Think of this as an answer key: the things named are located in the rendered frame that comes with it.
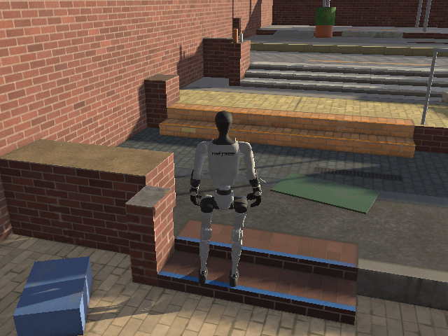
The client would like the robot right forearm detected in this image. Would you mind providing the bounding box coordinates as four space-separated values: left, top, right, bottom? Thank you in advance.
249 170 262 196

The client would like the robot left thigh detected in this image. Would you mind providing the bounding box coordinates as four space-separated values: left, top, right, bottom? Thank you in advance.
200 195 214 240

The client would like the robot left upper arm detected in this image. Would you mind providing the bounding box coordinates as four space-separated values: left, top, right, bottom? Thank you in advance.
192 141 209 180

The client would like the left robot hand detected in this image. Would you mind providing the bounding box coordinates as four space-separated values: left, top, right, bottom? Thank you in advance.
190 192 205 206

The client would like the right robot foot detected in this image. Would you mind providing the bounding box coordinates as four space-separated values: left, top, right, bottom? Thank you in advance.
229 270 239 287

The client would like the right robot hand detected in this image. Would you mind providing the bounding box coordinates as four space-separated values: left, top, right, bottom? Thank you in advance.
246 193 262 207

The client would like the robot right upper arm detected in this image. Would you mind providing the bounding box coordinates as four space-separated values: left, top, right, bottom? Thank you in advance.
238 141 256 180

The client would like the robot left forearm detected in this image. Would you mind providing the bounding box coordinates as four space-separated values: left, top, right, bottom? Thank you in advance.
190 170 200 196

